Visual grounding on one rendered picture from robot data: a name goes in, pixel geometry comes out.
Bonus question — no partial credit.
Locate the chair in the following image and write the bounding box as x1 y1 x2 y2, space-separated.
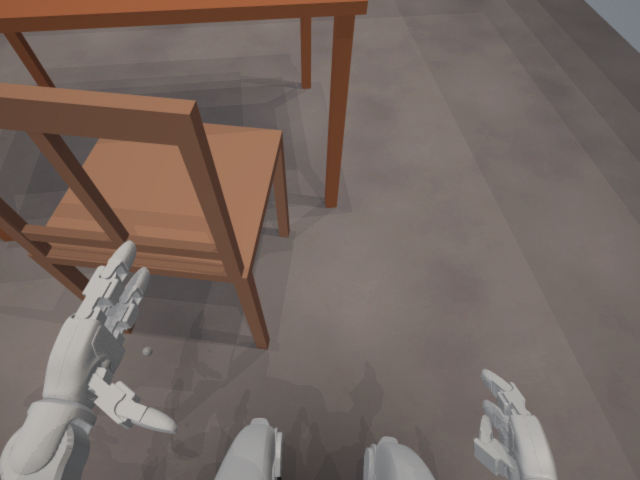
0 83 290 350

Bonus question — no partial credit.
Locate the left robot forearm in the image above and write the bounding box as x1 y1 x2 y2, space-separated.
0 399 97 480

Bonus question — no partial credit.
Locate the robot thigh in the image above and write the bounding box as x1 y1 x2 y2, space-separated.
363 442 435 480
214 424 283 480

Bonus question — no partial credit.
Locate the right robot hand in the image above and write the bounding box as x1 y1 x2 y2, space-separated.
474 369 558 480

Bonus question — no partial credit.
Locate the left robot hand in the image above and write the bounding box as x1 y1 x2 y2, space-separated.
42 240 177 434

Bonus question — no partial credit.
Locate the table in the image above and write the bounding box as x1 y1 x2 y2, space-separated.
0 0 368 242

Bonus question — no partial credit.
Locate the left robot thigh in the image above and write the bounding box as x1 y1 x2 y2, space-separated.
214 424 283 480

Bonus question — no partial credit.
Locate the right robot thigh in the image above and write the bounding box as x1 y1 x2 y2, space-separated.
363 442 435 480

